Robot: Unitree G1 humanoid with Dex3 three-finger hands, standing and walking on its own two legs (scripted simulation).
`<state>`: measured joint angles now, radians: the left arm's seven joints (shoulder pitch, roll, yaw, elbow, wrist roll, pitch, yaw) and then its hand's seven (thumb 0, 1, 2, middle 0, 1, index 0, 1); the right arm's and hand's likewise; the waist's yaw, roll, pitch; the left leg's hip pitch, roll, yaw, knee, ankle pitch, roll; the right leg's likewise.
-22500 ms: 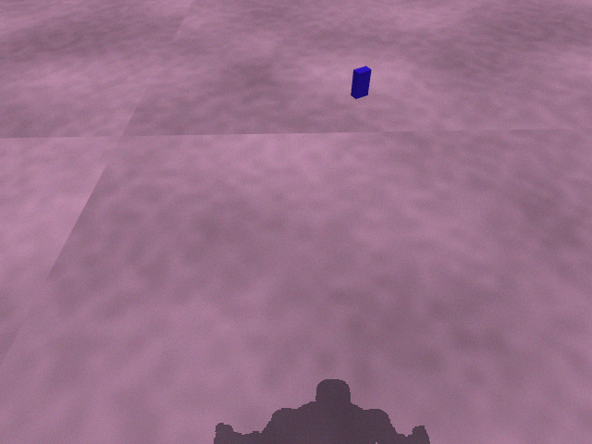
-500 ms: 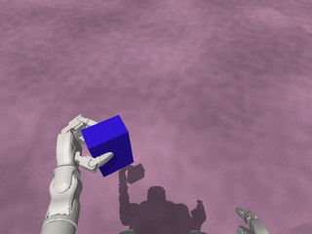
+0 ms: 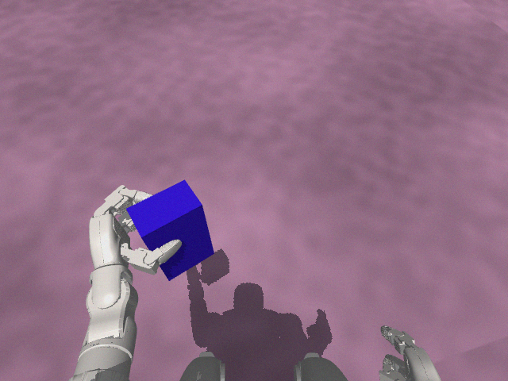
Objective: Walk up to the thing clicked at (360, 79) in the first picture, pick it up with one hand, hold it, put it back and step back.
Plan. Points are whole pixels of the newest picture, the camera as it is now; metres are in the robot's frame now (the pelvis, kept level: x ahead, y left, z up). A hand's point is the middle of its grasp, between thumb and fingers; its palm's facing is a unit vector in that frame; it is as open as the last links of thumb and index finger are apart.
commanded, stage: crouch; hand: left
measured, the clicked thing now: (176, 234) +0.35 +0.15 -0.01
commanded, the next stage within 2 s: lower in 1.64 s
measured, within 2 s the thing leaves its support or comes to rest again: neither
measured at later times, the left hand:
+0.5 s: hand (165, 265) +0.38 +0.21 -0.23, palm faces +0.30 -0.95 -0.02, open 9.9 cm
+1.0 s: hand (175, 281) +0.40 +0.23 -0.40, palm faces +0.30 -0.95 -0.02, open 9.9 cm
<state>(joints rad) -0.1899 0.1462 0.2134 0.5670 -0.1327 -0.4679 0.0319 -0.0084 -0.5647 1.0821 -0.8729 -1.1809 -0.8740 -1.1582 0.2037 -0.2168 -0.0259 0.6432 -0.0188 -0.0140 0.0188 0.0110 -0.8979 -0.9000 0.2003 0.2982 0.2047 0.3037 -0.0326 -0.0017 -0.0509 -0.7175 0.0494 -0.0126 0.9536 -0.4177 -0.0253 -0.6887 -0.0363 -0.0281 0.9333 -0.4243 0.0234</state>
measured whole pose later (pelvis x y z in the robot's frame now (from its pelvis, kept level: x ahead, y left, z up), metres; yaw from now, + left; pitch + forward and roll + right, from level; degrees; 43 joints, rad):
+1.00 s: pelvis -0.08 +0.00 -0.36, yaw -5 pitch +30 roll -5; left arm -0.69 0.44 0.56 1.13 -0.07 -0.80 -0.06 -0.01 -0.58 1.11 -0.86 -1.22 -0.86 -1.20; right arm 0.08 -0.27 0.06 0.73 -0.13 0.03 0.10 0.01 -0.93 -0.91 0.20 0.30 0.21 0.30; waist -0.14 -0.03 -0.07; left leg -2.18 0.03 -0.14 2.32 -0.66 -0.05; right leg -2.13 0.00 -0.03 2.27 -0.66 0.03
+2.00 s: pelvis -0.08 +0.01 -0.43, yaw -11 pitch +22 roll -11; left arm -0.66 0.62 0.63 1.22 -0.09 -0.89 -0.04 -0.01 -0.58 1.10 -0.86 -1.22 -0.86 -1.20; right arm -0.04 -0.34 0.27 0.64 -0.23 0.06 0.14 0.00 -0.93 -0.90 0.20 0.30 0.21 0.30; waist -0.22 -0.12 0.14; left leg -2.28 0.02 -0.27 2.57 -0.69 -0.05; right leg -2.18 0.04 -0.11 2.43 -0.65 0.07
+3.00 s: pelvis -0.08 +0.03 -0.44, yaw -15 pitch +14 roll -16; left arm -0.68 0.82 0.64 1.42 -0.06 -1.05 0.05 -0.01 -0.54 1.07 -0.85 -1.21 -0.85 -1.19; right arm -0.14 -0.37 0.46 0.57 -0.34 0.06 0.16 0.00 -0.90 -0.90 0.21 0.30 0.21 0.30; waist -0.26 -0.24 0.28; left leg -2.24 0.02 -0.37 2.66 -0.70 -0.03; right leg -2.09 0.07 -0.18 2.42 -0.62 0.08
